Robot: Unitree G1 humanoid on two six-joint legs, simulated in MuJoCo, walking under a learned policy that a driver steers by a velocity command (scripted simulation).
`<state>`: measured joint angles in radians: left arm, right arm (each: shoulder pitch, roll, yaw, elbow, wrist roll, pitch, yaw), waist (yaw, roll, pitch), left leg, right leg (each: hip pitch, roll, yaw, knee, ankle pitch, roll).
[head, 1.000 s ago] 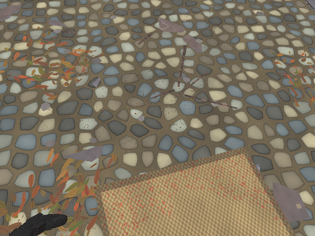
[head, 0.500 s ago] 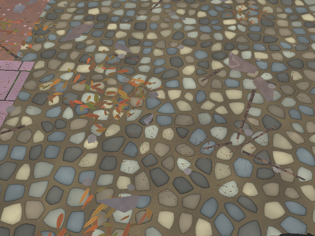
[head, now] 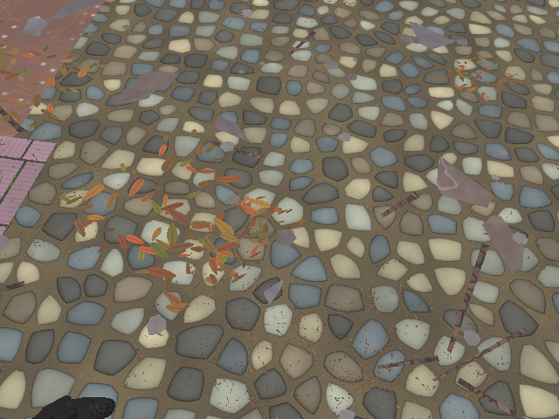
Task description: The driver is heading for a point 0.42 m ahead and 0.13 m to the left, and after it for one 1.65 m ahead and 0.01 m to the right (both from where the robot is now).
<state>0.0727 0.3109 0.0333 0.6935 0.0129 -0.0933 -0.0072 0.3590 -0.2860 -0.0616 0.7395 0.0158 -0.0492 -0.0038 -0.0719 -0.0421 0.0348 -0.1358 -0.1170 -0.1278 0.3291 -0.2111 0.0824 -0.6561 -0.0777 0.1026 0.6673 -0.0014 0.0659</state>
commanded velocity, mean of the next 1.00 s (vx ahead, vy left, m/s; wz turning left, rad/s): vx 0.33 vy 0.00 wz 0.25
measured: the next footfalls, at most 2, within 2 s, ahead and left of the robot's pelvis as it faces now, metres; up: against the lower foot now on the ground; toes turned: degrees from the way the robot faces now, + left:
right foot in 0.14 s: +0.27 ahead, -0.14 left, +0.00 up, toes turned +9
left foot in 0.64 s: +0.46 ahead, +0.19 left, +0.00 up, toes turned +22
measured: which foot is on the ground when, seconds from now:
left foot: down 0.00-0.16, up 0.18-0.62, down 0.64-1.00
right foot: up 0.00-0.12, down 0.14-0.64, up 0.66-1.00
